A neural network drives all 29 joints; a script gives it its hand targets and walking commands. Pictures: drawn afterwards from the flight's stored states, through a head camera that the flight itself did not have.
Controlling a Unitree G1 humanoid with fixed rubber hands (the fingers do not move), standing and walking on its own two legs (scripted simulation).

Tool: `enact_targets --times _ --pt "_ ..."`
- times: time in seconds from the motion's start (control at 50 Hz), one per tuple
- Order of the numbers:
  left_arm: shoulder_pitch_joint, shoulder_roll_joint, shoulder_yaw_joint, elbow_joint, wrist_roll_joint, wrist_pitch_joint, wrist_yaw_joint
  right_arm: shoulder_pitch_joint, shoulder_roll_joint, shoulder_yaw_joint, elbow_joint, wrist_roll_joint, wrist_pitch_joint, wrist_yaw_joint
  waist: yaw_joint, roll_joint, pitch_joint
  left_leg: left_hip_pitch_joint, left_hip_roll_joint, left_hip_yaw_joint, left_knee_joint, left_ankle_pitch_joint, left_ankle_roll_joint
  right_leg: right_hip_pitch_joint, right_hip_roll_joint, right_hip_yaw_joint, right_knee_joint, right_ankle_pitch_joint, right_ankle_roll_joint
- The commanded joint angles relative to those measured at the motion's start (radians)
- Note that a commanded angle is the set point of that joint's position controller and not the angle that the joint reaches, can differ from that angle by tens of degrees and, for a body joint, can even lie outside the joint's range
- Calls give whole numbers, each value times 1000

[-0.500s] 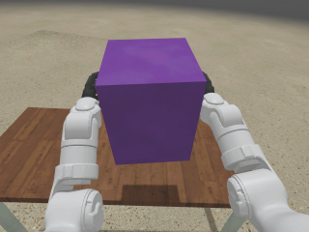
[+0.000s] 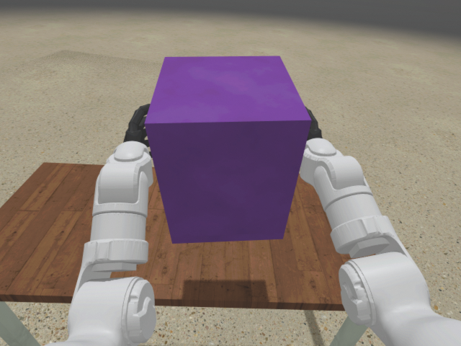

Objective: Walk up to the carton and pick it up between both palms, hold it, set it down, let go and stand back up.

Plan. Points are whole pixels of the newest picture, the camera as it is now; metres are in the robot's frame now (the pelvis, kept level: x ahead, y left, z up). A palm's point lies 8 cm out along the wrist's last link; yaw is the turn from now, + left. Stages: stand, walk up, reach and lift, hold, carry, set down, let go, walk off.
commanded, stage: hold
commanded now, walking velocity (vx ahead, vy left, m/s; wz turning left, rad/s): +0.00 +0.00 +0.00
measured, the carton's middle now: (225, 150) +0.40 +0.01 +0.21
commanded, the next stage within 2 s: none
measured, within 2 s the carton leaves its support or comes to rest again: neither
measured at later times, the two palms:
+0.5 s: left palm (133, 150) +0.37 +0.16 +0.23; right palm (308, 142) +0.38 -0.13 +0.24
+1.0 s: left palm (136, 151) +0.37 +0.15 +0.23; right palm (307, 145) +0.38 -0.14 +0.23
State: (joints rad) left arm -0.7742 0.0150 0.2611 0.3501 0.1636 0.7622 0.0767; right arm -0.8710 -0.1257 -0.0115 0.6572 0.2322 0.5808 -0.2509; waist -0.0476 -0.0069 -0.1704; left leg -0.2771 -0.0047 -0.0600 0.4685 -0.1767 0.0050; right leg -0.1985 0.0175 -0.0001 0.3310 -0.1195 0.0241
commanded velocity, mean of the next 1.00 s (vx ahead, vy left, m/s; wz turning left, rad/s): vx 0.00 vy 0.00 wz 0.00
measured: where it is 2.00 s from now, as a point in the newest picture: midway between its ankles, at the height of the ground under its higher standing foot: outside the picture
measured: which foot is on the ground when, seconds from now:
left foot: down 0.00-1.00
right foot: down 0.00-1.00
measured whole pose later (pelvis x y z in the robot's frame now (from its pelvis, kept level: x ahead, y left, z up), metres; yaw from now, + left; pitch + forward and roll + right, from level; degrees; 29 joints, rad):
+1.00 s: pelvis +0.00 +0.00 +0.00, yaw +0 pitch -1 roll -2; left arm -0.75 0.01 0.26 0.31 0.17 0.76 0.08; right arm -0.88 -0.13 0.00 0.65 0.23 0.57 -0.25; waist -0.05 -0.01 -0.16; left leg -0.28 0.00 -0.06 0.46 -0.18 0.01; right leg -0.20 0.02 0.00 0.33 -0.12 0.02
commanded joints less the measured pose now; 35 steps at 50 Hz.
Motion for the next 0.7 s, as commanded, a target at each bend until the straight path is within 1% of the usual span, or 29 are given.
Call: enact_targets --times 0.0,0.02,0.04,0.06,0.08,0.14,0.16,0.18,0.2,0.22,0.26,0.28,0.3,0.32,0.34,0.36,0.38,0.4,0.44,0.46,0.52,0.54,0.56,0.58,0.6,0.62,0.64,0.66,0.68 --pt "-847 -758 -435 -151 -122 -93 -165 -984 745 251 -393 196 -132 149 13 84 -445 200 -10 7 -149 68 -37 250 81 -19 -32 -6 -9" --pt "-818 -748 -442 -172 -121 -97 -158 -977 764 296 -409 211 -131 148 28 65 -462 217 -15 6 -127 136 -39 250 86 -6 -32 36 -11" --pt "-796 -781 -462 -194 -130 -90 -153 -971 768 300 -438 216 -133 142 16 87 -490 245 -21 10 -106 186 -50 258 88 -15 -35 76 -14" --pt "-800 -776 -445 -224 -115 -96 -150 -965 781 322 -456 234 -128 142 35 73 -498 266 -15 6 -107 239 -53 264 94 -20 -37 94 -8" --pt "-808 -766 -461 -187 -127 -91 -146 -961 749 306 -448 231 -120 142 15 96 -479 267 -20 1 -101 218 -66 247 95 -19 -50 61 -16" --pt "-753 -763 -478 -246 -143 -88 -136 -943 765 355 -545 248 -122 129 28 63 -549 299 -21 -6 -80 310 -61 272 105 -21 -35 137 -10" --pt "-771 -770 -506 -248 -162 -99 -135 -948 789 356 -567 252 -126 125 28 80 -548 294 -28 1 -71 316 -58 253 98 -21 -31 145 -7" --pt "-732 -785 -489 -262 -146 -89 -138 -908 771 356 -539 255 -114 124 13 61 -524 291 -26 1 -73 332 -65 287 101 -16 -38 160 -4" --pt "-787 -785 -509 -248 -156 -93 -134 -960 768 344 -553 255 -120 120 11 82 -561 327 -20 -4 -76 309 -72 243 105 -19 -43 117 -10" --pt "-725 -788 -528 -303 -167 -92 -137 -913 780 365 -602 263 -122 118 9 80 -575 309 -29 7 -59 367 -66 289 105 -14 -28 208 -5" --pt "-766 -750 -496 -261 -152 -88 -137 -888 752 348 -520 256 -95 120 20 64 -483 285 -22 -1 -88 281 -66 263 102 -15 -43 115 -8" --pt "-805 -763 -511 -301 -159 -91 -137 -856 756 325 -478 245 -94 116 -1 87 -473 285 -17 -6 -99 233 -69 235 95 -18 -47 84 -14" --pt "-810 -753 -519 -296 -171 -92 -132 -912 787 356 -524 253 -104 116 18 74 -501 271 -28 1 -94 240 -58 247 93 -14 -41 105 -8" --pt "-807 -758 -496 -246 -152 -89 -137 -864 766 317 -437 230 -92 118 7 93 -437 277 -21 11 -106 202 -60 205 90 -19 -46 56 -10" --pt "-789 -745 -499 -260 -142 -83 -145 -843 766 313 -436 228 -95 123 10 93 -441 266 -22 13 -108 197 -61 233 86 -15 -44 70 -15" --pt "-792 -742 -482 -199 -135 -78 -150 -916 751 296 -416 219 -94 125 28 84 -372 218 -20 4 -127 117 -54 206 84 -5 -55 -9 -17" --pt "-808 -764 -517 -267 -170 -87 -149 -890 774 296 -451 221 -102 126 -1 84 -444 238 -21 7 -112 188 -65 238 90 -8 -38 68 -13" --pt "-750 -726 -464 -202 -126 -73 -153 -886 756 306 -428 232 -94 125 24 58 -403 230 -19 7 -118 169 -56 253 91 -4 -47 39 -6" --pt "-816 -724 -441 -183 -121 -82 -153 -933 779 282 -393 209 -94 128 33 62 -393 176 -25 13 -139 74 -48 223 88 -12 -55 -38 -9" --pt "-858 -709 -431 -213 -118 -84 -157 -872 784 280 -340 218 -90 129 12 85 -406 192 -26 21 -132 110 -42 247 79 -2 -38 16 -9" --pt "-783 -739 -436 -143 -120 -83 -167 -918 749 258 -384 184 -107 128 -1 57 -372 190 -22 12 -148 56 -40 228 84 -10 -58 -34 -13" --pt "-783 -723 -425 -156 -104 -78 -175 -896 766 266 -366 195 -104 123 15 64 -383 191 -24 24 -133 97 -42 257 83 -10 -46 3 -7" --pt "-784 -736 -432 -170 -117 -79 -168 -893 754 262 -341 202 -102 127 -6 92 -384 229 -22 16 -133 129 -46 243 79 -4 -52 13 -17" --pt "-822 -713 -432 -192 -97 -85 -167 -897 754 265 -342 190 -103 132 2 70 -396 208 -16 17 -138 109 -45 253 81 -12 -48 1 -10" --pt "-802 -729 -419 -147 -105 -77 -168 -951 748 275 -379 206 -106 132 11 61 -383 201 -21 17 -143 86 -42 243 87 -10 -56 -21 -12" --pt "-830 -742 -436 -173 -119 -89 -165 -971 779 303 -421 212 -119 134 32 37 -408 190 -11 8 -138 118 -44 250 93 -13 -42 10 -13" --pt "-811 -743 -440 -117 -107 -80 -167 -977 741 277 -393 211 -117 137 10 80 -363 194 -9 8 -140 76 -48 213 88 -11 -52 -31 -19" --pt "-824 -749 -463 -188 -120 -87 -159 -954 767 285 -419 226 -128 143 21 77 -417 216 -13 5 -132 126 -44 232 94 -16 -38 21 -19" --pt "-796 -769 -478 -188 -125 -82 -157 -925 737 268 -410 204 -119 139 4 94 -428 237 -2 -6 -131 120 -62 229 91 -14 -38 6 -24"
